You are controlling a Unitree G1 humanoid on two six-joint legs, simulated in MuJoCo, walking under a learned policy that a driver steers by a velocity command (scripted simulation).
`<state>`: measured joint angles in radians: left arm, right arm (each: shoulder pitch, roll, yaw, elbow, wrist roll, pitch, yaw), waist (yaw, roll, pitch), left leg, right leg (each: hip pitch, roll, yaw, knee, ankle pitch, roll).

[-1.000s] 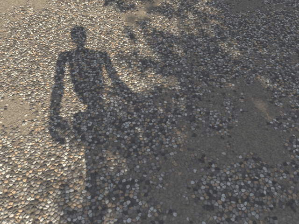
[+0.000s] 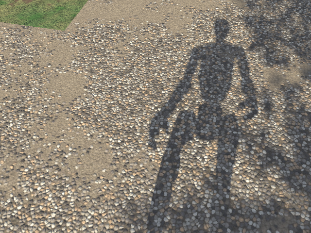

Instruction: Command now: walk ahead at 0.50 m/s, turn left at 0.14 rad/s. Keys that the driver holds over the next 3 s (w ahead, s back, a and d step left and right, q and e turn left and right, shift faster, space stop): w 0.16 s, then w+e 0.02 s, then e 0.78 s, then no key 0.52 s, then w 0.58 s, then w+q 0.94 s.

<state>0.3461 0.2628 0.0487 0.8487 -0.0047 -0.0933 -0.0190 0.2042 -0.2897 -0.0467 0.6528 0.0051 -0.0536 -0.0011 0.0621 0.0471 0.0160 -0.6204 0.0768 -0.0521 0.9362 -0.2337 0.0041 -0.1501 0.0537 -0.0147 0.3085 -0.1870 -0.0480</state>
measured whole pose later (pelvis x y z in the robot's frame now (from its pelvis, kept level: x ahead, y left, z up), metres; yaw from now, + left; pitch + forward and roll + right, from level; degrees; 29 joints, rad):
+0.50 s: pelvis +0.22 +0.06 +0.00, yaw -7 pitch +1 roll +1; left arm 0.20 0.32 0.07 0.78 -0.01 0.02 0.02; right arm 0.18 -0.26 -0.06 0.73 -0.02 -0.06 0.00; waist 0.00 -0.04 0.07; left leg -0.23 0.01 0.15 0.36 -0.15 0.05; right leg -0.59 -0.06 0.02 0.97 -0.30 0.08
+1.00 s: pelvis +0.28 +0.01 -0.01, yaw -24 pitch +3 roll +2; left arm 0.16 0.31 0.08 0.65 -0.01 0.04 0.03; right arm 0.08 -0.31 -0.08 0.76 0.00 0.01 -0.03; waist 0.01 0.02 0.06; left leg -0.50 0.00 -0.07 0.88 -0.37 -0.08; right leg -0.35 0.06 0.10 0.46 -0.15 -0.05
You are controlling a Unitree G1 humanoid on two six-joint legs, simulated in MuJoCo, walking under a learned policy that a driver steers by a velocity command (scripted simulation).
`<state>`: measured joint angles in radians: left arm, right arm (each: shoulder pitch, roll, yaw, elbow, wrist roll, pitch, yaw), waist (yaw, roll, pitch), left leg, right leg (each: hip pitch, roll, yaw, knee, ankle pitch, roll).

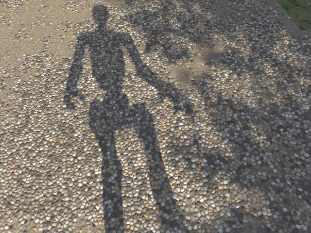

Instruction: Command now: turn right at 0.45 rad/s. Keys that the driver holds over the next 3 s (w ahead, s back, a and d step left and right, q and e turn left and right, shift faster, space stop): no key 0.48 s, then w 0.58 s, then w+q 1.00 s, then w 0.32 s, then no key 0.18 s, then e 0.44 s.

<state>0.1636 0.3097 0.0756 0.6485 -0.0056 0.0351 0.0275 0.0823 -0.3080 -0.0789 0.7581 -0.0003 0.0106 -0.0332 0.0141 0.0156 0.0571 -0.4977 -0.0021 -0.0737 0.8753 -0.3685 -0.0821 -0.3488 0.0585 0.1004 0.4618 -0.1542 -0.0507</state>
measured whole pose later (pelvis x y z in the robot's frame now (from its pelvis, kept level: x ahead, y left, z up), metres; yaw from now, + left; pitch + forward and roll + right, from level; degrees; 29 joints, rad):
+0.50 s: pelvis +0.00 +0.02 +0.00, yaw -5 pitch -1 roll +0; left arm 0.19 0.27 0.05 0.76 0.00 0.05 0.02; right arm 0.14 -0.24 -0.03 0.83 -0.01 -0.02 0.00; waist -0.01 0.00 0.04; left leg -0.23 0.01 -0.02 0.49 -0.25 -0.02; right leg -0.19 0.00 0.07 0.48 -0.28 0.02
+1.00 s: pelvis +0.12 +0.02 +0.01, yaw -5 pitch +1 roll +0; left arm 0.12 0.28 0.06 0.73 -0.02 -0.07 -0.02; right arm 0.42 -0.25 -0.03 0.94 0.01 -0.07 0.00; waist -0.09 -0.03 0.03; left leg 0.03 -0.02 0.01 0.21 -0.26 0.04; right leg -0.60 -0.08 0.01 0.74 -0.09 0.01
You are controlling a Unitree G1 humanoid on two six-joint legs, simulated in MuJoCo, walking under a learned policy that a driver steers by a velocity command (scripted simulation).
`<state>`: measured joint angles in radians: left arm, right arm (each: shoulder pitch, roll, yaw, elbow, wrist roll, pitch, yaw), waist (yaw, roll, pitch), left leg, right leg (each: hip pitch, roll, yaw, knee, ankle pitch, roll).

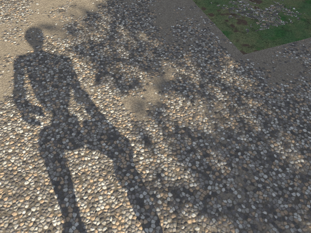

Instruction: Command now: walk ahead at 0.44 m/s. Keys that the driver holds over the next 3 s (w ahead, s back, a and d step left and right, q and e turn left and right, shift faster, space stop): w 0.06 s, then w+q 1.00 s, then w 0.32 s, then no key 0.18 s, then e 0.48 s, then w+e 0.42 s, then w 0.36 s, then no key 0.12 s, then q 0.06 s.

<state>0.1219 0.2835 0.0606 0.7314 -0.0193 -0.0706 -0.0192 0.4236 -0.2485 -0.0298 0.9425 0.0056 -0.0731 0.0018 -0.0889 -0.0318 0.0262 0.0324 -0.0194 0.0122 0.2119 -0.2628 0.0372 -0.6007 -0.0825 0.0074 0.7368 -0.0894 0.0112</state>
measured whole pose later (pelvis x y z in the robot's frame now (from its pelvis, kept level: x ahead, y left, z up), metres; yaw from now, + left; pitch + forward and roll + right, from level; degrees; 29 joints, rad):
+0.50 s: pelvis +0.27 -0.06 +0.00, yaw +11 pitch -1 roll -3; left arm 0.31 0.26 0.07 0.88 0.01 -0.11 -0.01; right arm 0.19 -0.30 -0.07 0.81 0.03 -0.03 0.00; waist 0.05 0.04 0.04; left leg -0.69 0.12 -0.08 0.91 -0.04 0.01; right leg -0.01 0.05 -0.20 0.22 -0.21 -0.05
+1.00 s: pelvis +0.53 +0.07 +0.00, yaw +28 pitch +1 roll -1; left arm 0.06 0.31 0.05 0.72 0.01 -0.10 0.00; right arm 0.33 -0.28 -0.07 0.72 0.01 -0.05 0.00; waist -0.05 -0.03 0.05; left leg -0.17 -0.11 -0.09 0.33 -0.18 0.10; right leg -0.65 -0.10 0.10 0.84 -0.13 0.06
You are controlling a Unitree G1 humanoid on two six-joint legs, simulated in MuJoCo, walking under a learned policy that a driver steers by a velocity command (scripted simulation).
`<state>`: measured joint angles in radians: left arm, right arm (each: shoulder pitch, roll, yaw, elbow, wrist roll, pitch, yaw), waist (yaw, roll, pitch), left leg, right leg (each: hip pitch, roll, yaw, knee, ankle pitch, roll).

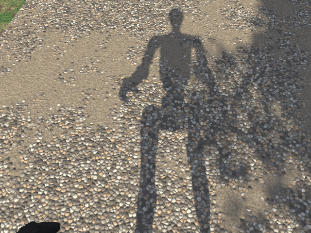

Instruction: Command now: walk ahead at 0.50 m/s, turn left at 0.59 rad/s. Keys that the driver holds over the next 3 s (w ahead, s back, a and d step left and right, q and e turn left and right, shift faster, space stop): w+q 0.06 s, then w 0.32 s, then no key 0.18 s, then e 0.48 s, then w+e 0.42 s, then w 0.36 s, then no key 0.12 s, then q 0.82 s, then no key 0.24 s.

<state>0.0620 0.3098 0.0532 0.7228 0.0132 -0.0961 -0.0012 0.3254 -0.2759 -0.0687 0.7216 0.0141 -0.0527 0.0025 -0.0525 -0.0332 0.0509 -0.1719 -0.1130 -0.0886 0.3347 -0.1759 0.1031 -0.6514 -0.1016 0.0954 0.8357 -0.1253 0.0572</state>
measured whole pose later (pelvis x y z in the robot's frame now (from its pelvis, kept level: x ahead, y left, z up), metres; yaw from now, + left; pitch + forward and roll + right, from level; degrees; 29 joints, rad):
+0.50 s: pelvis +0.28 -0.05 +0.00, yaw +8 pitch +2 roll -1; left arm 0.34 0.26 0.05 0.86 0.00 -0.08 -0.02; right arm 0.16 -0.28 -0.05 0.67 0.00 -0.06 0.00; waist 0.07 0.04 0.04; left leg -0.61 0.07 -0.05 0.83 -0.21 -0.01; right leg -0.14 0.06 -0.02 0.29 -0.18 -0.05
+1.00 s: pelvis +0.39 -0.02 -0.01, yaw -3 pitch +1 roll +2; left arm 0.21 0.31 0.06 0.76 -0.01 0.07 0.01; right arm 0.10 -0.27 -0.06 0.75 -0.01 0.00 -0.03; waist 0.01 -0.01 0.05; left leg -0.32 0.05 0.16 0.44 -0.13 0.02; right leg -0.44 -0.07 -0.02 0.82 -0.36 0.04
